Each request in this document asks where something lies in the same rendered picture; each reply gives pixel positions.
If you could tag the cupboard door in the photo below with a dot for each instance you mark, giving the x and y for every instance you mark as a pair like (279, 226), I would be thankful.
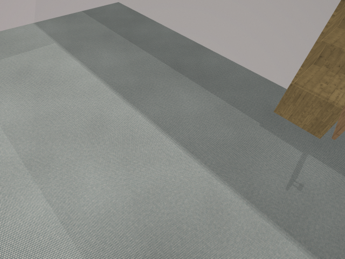
(340, 127)

